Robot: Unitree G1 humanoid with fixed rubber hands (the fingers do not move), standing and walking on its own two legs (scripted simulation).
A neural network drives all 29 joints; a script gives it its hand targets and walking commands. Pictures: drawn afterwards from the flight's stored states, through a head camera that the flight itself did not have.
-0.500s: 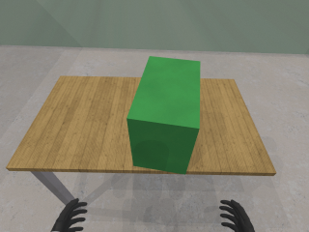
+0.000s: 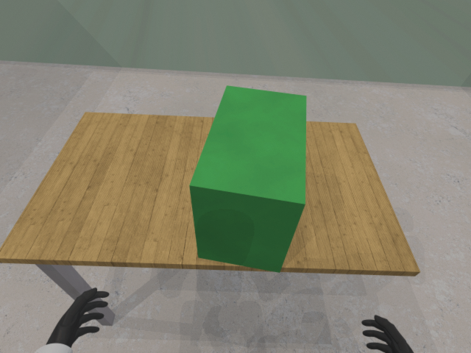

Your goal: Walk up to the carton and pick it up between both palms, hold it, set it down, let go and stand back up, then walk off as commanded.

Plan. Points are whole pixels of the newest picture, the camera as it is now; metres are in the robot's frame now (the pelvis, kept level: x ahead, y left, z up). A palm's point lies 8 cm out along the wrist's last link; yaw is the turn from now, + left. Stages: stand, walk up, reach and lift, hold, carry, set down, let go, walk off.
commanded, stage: stand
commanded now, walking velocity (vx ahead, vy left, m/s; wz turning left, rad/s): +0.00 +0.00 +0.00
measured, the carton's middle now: (252, 176) +0.50 -0.04 -0.01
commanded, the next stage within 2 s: walk off in 1.86 s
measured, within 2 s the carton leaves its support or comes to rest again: neither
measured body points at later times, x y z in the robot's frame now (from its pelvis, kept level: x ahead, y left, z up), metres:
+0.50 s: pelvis -0.01 +0.00 +0.00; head +0.00 -0.01 +0.45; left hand +0.18 +0.27 -0.05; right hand +0.14 -0.29 -0.08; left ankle -0.03 +0.13 -0.74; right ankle -0.04 -0.15 -0.74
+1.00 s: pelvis -0.02 +0.00 +0.00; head -0.01 -0.01 +0.45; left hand +0.17 +0.27 -0.05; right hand +0.14 -0.29 -0.07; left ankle -0.03 +0.13 -0.74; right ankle -0.04 -0.15 -0.74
